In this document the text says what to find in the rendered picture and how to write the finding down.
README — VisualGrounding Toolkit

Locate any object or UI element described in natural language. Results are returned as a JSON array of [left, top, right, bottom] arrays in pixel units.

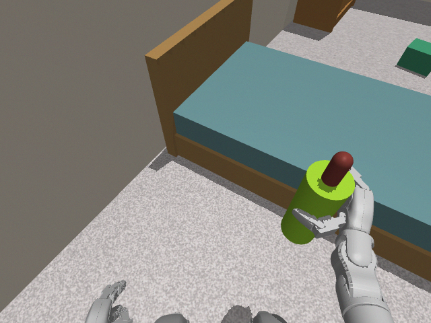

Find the bookshelf
[[293, 0, 356, 33]]

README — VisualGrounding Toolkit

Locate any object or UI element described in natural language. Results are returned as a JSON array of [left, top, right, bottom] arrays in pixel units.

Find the right robot arm
[[331, 229, 394, 323]]

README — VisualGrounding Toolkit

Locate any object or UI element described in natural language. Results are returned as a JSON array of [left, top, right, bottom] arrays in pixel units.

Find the right robot hand
[[292, 167, 374, 239]]

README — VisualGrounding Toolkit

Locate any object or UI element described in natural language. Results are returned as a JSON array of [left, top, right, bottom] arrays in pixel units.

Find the bed
[[145, 0, 431, 282]]

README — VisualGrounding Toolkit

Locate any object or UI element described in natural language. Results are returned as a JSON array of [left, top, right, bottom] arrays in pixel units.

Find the left robot hand
[[85, 280, 133, 323]]

